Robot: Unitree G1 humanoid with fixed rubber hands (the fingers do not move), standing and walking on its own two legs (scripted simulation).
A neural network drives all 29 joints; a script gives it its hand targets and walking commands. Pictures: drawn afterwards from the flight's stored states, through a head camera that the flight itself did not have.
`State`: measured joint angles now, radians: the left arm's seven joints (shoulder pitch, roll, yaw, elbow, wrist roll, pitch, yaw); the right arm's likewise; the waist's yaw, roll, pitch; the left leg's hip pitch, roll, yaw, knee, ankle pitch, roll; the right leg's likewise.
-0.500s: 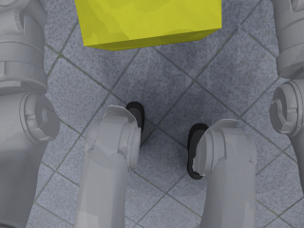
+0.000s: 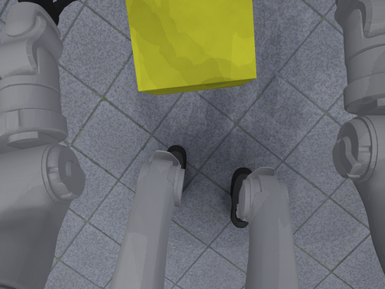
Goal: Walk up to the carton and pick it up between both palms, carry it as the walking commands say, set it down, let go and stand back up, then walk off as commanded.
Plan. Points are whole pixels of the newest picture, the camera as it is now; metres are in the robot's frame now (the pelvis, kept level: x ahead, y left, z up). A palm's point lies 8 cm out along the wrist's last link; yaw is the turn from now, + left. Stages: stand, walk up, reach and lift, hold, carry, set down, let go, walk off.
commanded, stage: set down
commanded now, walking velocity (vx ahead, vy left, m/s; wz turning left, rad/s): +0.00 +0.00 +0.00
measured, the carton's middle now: (192, 31) +0.58 +0.11 -0.39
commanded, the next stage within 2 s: let go in 0.60 s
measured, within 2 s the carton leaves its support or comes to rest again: neither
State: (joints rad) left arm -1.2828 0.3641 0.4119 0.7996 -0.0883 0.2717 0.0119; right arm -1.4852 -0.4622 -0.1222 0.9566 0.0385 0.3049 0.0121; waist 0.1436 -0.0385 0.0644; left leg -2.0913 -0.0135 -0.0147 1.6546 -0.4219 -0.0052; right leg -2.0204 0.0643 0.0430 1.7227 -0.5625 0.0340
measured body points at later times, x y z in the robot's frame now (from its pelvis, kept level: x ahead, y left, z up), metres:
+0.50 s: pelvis +0.02 +0.00 +0.14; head +0.35 +0.02 +0.44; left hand +0.52 +0.32 +0.05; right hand +0.63 -0.12 +0.04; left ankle +0.11 +0.12 -0.47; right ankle +0.07 -0.13 -0.47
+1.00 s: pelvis +0.06 +0.01 +0.21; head +0.33 +0.02 +0.57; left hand +0.44 +0.30 +0.10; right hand +0.50 -0.16 +0.09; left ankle +0.11 +0.12 -0.47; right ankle +0.07 -0.13 -0.47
